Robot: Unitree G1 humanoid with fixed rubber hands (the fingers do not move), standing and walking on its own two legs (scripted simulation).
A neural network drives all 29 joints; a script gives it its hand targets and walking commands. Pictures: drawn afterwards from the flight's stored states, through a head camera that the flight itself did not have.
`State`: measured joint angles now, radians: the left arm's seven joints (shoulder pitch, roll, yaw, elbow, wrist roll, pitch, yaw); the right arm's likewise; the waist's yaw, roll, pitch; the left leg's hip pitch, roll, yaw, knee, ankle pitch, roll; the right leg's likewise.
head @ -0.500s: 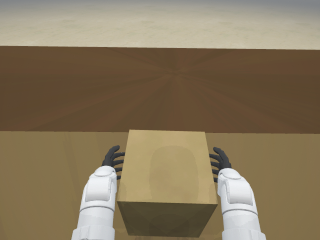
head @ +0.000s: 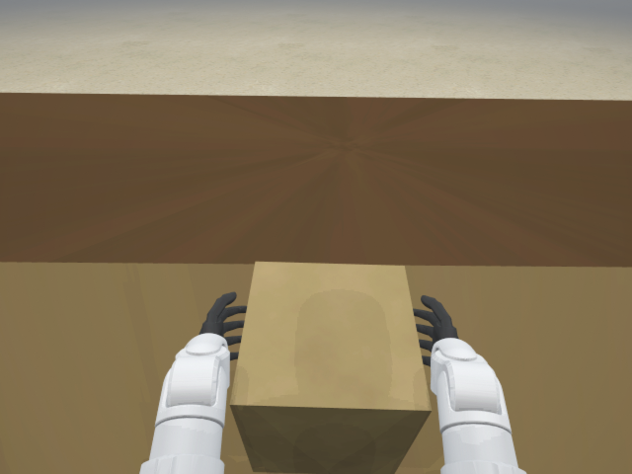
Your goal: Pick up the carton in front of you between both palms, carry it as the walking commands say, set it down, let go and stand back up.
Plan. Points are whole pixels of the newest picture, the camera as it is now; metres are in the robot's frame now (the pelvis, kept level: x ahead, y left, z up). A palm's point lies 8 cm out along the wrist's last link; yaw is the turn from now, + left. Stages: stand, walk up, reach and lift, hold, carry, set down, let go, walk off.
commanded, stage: carry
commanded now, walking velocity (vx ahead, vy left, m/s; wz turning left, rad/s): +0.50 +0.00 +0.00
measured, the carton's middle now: (326, 372) +0.30 +0.00 -0.03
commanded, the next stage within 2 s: none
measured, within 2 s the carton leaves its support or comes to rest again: neither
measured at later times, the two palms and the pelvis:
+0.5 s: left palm (221, 268) +0.41 +0.16 +0.07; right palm (417, 270) +0.42 -0.14 +0.07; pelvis +0.15 +0.01 -0.01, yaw +3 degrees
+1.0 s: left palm (229, 159) +0.72 +0.20 +0.09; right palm (373, 161) +0.71 -0.10 +0.09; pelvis +0.44 +0.06 +0.00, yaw +0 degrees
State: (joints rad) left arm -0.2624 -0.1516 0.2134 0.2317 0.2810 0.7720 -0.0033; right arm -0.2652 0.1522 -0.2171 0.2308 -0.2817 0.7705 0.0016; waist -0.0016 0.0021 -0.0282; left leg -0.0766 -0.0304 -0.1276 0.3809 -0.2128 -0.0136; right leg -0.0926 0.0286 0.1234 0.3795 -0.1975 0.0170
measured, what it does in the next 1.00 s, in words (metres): walks ahead: right foot, then left foot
